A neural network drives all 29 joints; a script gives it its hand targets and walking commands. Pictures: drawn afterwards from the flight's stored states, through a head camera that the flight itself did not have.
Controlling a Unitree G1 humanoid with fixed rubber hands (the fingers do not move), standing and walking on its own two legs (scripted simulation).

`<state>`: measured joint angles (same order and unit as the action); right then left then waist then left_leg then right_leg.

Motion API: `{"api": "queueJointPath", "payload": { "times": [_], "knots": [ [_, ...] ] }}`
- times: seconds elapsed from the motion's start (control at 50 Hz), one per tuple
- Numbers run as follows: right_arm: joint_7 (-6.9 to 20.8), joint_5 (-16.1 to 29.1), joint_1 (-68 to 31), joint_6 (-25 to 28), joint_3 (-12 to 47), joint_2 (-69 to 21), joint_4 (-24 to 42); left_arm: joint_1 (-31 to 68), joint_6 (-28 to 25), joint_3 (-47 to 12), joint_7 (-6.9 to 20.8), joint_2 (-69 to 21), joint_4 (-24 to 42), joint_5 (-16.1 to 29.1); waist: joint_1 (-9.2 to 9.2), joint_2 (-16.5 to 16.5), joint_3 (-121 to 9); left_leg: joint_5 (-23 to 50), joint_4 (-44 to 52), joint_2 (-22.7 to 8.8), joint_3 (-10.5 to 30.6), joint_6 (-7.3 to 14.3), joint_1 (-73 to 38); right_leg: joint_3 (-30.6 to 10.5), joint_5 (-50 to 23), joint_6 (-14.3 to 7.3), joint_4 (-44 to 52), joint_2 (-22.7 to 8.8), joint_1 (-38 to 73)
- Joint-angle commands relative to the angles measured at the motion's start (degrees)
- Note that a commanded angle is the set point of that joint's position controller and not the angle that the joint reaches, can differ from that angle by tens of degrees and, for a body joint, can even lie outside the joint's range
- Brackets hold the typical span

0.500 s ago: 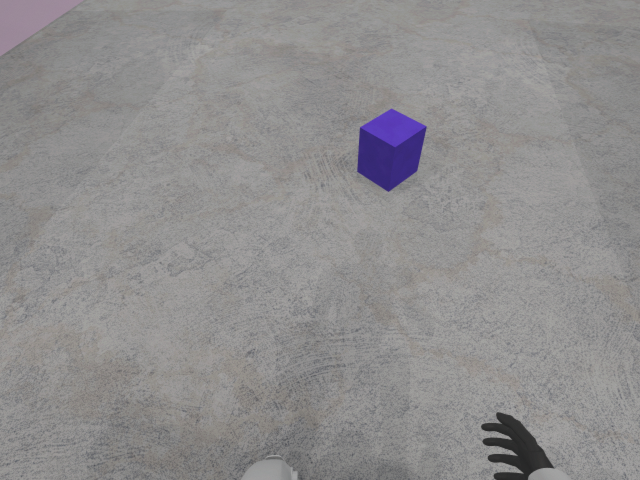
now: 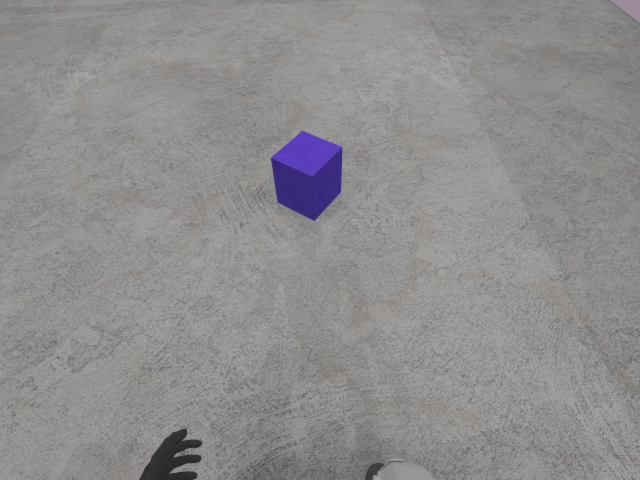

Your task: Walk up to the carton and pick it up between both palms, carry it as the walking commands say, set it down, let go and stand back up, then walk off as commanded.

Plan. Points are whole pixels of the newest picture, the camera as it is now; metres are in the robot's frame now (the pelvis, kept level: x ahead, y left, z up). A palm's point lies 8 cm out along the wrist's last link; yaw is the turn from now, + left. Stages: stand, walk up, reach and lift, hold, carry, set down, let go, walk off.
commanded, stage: walk up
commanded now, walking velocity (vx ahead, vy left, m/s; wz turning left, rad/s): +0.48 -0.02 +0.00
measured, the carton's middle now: (308, 176) +1.31 -0.05 -0.64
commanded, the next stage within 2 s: none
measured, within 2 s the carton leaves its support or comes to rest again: neither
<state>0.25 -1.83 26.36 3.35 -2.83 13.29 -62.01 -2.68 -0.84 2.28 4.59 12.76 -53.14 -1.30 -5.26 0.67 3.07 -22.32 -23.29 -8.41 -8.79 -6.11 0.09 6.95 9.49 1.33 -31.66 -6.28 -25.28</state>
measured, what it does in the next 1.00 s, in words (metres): walks ahead: left foot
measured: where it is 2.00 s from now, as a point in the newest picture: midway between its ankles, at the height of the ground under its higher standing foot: (315, 295)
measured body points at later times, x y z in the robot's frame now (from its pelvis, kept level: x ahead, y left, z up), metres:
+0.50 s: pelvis +0.24 -0.01 +0.01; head +0.27 -0.03 +0.46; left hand +0.13 +0.21 -0.13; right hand +0.42 -0.22 -0.13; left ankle +0.36 +0.13 -0.70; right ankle +0.11 -0.13 -0.73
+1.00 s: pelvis +0.47 -0.03 +0.01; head +0.50 -0.02 +0.46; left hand +0.62 +0.19 -0.13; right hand +0.37 -0.27 -0.12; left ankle +0.39 +0.12 -0.73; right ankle +0.60 -0.18 -0.70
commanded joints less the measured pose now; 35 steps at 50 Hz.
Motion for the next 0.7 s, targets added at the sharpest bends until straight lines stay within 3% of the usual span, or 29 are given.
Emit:
{"api": "queueJointPath", "payload": {
  "times": [0.0,0.02,0.04,0.06,0.08,0.1,0.12,0.16,0.18,0.2,0.24,0.26,0.28,0.3,0.34,0.36,0.42,0.44,0.48,0.5,0.52,0.54,0.56,0.58,0.6,0.62,0.64,0.66,0.68],
  "knots": [
    [0.5,0.0,-1.8,0.4,0.4,0.9,5.3,-28.5,-3.1,5.2,-3.0,18.0,-6.0,-1.8,15.68,21.9,-14.5,-12.7,-38.0,5.0,-0.6,6.1,34.6,-24.2,17.5,-4.7,13.6,-16.9,41.4],
    [0.5,0.3,-5.1,0.5,0.5,2.3,6.9,-28.8,-3.0,4.6,-3.8,19.3,-5.5,-0.9,14.37,19.6,-12.8,-14.0,-48.4,4.5,5.8,6.7,40.0,-38.7,20.7,-8.3,20.0,-22.9,39.9],
    [0.5,-0.1,-7.6,0.3,-0.2,4.1,8.1,-23.1,-2.7,3.9,-3.8,17.0,-5.4,-0.2,12.43,13.2,-8.6,-7.1,-52.6,0.7,9.3,7.0,40.6,-34.5,25.9,-9.3,20.1,-20.1,34.1],
    [0.6,0.3,-8.8,0.6,-0.3,4.1,6.9,-18.7,-3.0,3.0,-3.8,12.7,-4.2,-0.3,10.28,7.1,-3.1,-0.9,-51.1,-0.1,9.0,7.2,40.1,-29.0,19.0,-8.0,19.8,-17.6,27.8],
    [0.8,0.5,-9.0,0.4,-0.3,3.2,6.6,-17.3,-3.5,2.4,-4.0,10.3,-3.6,0.1,9.34,8.6,-2.2,1.5,-50.1,-0.6,9.4,7.4,39.1,-24.4,10.8,-7.4,19.0,-15.9,25.2],
    [1.2,0.2,-9.0,-0.2,-0.5,3.2,6.3,-14.0,-4.2,1.7,-3.9,6.9,-3.5,0.4,6.4,6.9,0.4,5.2,-46.5,-2.3,10.6,6.8,35.5,-19.0,4.0,-6.6,19.8,-12.9,19.1],
    [1.1,0.2,-9.5,-0.4,-0.4,2.0,6.8,-13.2,-4.6,1.5,-3.9,6.2,-3.6,0.5,6.37,7.2,-0.5,5.1,-46.0,-1.5,9.1,6.5,32.1,-17.3,0.4,-7.6,20.1,-12.3,17.4],
    [0.9,-0.3,-9.4,-1.9,-0.9,2.3,5.9,-15.8,-5.5,1.2,-4.2,5.9,-3.9,0.3,6.47,2.9,-0.6,8.2,-45.4,-1.0,9.2,5.7,32.7,-18.8,-14.1,-8.2,18.4,-15.4,18.1],
    [1.1,-0.2,-9.6,-2.8,-1.2,2.9,6.6,-15.5,-5.5,1.1,-4.2,6.0,-4.0,0.6,5.56,2.3,-0.8,9.3,-44.0,-1.1,9.0,5.1,32.0,-17.2,-15.4,-7.6,18.4,-14.3,17.4],
    [1.3,-0.3,-10.8,-3.3,-1.2,2.5,7.1,-16.6,-5.7,0.9,-4.3,6.2,-4.3,0.4,5.19,2.2,-0.3,10.1,-42.5,-0.5,8.5,5.3,34.4,-14.3,-19.7,-8.1,18.4,-14.1,19.5],
    [1.8,-0.3,-13.1,-3.7,-0.9,1.3,7.9,-19.1,-5.6,0.8,-4.6,5.7,-5.3,0.4,5.39,5.3,-0.6,12.9,-39.0,-0.3,7.7,4.8,34.5,-10.0,-21.7,-7.5,18.7,-12.9,20.7],
    [2.0,0.0,-17.1,-3.8,-0.7,1.4,9.1,-21.2,-5.6,1.2,-4.6,6.1,-5.1,0.3,6.99,7.5,-0.9,13.6,-34.8,-0.1,6.8,4.3,35.8,-9.5,-18.6,-7.1,19.3,-11.6,23.0],
    [2.3,-0.1,-18.9,-4.1,-0.6,1.6,9.9,-21.0,-5.4,1.1,-4.6,5.4,-5.5,0.0,6.66,7.7,1.6,15.2,-32.7,0.2,6.0,3.8,35.9,-8.5,-18.9,-6.9,20.5,-11.6,20.4],
    [2.6,0.1,-21.2,-3.9,-0.1,0.7,10.4,-22.2,-5.2,1.2,-4.9,5.3,-5.5,-0.1,7.48,9.8,1.3,14.2,-28.9,0.8,5.6,4.4,35.9,-8.5,-16.1,-6.8,19.5,-10.8,21.8],
    [3.0,0.4,-26.3,-3.7,0.3,0.6,12.1,-24.7,-4.9,1.3,-5.3,5.8,-6.5,-0.1,9.12,7.9,4.6,15.2,-21.6,0.8,5.6,3.9,36.7,-9.0,-20.2,-7.5,19.6,-12.4,24.3],
    [3.1,0.5,-27.2,-3.0,0.6,-0.1,11.5,-25.3,-4.7,1.6,-5.2,5.5,-6.5,0.0,9.48,7.5,3.6,15.7,-16.8,2.3,3.1,3.8,35.5,-6.5,-19.1,-7.1,19.2,-10.9,25.4],
    [2.9,0.8,-31.5,-2.3,0.6,1.1,12.1,-27.3,-4.0,2.4,-5.5,7.9,-7.6,-0.2,11.32,7.0,4.3,13.1,-12.6,3.0,1.3,3.7,36.3,-8.6,-16.8,-8.6,19.1,-13.9,28.7],
    [2.8,0.8,-31.2,-1.9,0.8,0.4,12.1,-27.8,-3.9,1.8,-5.3,6.8,-7.9,0.1,11.11,7.2,4.6,14.0,-10.3,3.3,0.6,4.1,33.2,-6.5,-13.3,-7.8,19.3,-12.4,26.3],
    [2.7,0.8,-30.7,-1.3,0.8,0.8,12.4,-27.0,-3.3,1.8,-5.4,7.2,-8.8,0.4,9.9,11.6,3.1,11.8,-8.1,4.1,0.0,4.6,26.7,-2.9,-14.7,-7.5,16.9,-9.9,24.9],
    [2.3,0.3,-23.7,-0.6,0.6,2.3,11.1,-26.1,-3.1,1.6,-5.2,6.4,-8.7,0.8,6.81,10.9,0.9,12.0,-4.8,5.3,-0.2,5.2,18.7,0.2,-18.3,-6.5,9.9,-6.9,23.1],
    [1.3,0.0,-14.6,0.2,-0.5,4.6,7.5,-26.0,-3.0,0.9,-5.3,5.3,-9.2,1.0,3.13,4.8,-5.1,13.5,-3.5,5.6,-0.5,6.2,4.6,2.4,-21.6,-5.7,-2.9,-3.8,17.5],
    [0.3,-1.1,-3.5,0.8,-2.5,11.1,4.7,-25.6,-3.5,0.9,-5.0,3.8,-7.3,1.3,-1.78,-7.9,-11.4,17.0,-2.9,-6.1,13.0,10.0,-10.3,2.4,-8.2,-3.3,-18.0,-0.7,3.9],
    [-0.4,-1.6,4.9,0.9,-4.2,17.2,2.6,-25.9,-3.6,1.2,-4.8,2.0,-4.5,1.4,-3.47,-20.3,-17.1,17.4,2.5,-18.9,33.1,15.8,-21.6,0.2,20.6,-1.7,-36.1,5.1,-9.9],
    [-0.4,-1.0,5.3,0.6,-3.4,16.1,1.9,-21.8,-3.4,1.5,-4.9,2.4,-3.2,1.0,-3.09,-15.1,-15.2,19.6,5.9,-21.5,38.2,17.2,-18.5,-6.2,23.4,-2.7,-42.6,2.3,-12.9],
    [-0.5,-0.1,-0.9,0.2,-2.7,13.2,2.7,-20.2,-3.2,1.3,-4.7,3.4,-3.9,1.1,-1.44,-9.1,-14.4,20.1,5.2,-18.8,30.3,16.7,-13.3,-7.4,16.2,-3.0,-42.8,-0.7,-11.9],
    [-0.2,0.1,-5.0,0.4,-1.9,12.1,4.1,-20.0,-3.4,1.3,-4.5,4.3,-5.0,1.1,0.31,-3.5,-11.1,24.3,4.9,-17.6,28.1,14.0,-8.7,-8.5,12.2,-3.4,-43.6,-1.3,-12.8],
    [-0.6,0.4,-5.9,0.9,-1.3,8.8,3.8,-20.1,-2.7,1.6,-4.2,3.0,-5.0,0.7,2.23,-0.3,-6.8,32.3,5.6,-16.9,26.3,13.1,-1.4,-8.9,10.3,-2.4,-43.2,-1.9,-10.6],
    [-0.7,0.5,-7.3,1.2,-0.9,7.0,3.6,-19.8,-1.8,1.5,-3.9,2.0,-4.9,0.6,3.66,-1.0,-5.5,33.0,6.4,-14.5,22.6,11.7,3.1,-9.7,6.6,-1.5,-40.7,-2.6,-8.0],
    [-0.6,0.4,-8.6,1.4,-0.4,5.4,3.4,-19.0,-1.2,1.3,-3.8,0.8,-4.1,0.5,4.68,-6.2,-2.8,33.8,7.5,-13.0,19.1,11.7,6.9,-7.8,5.9,-1.0,-39.1,-2.5,-8.1]
  ]
}}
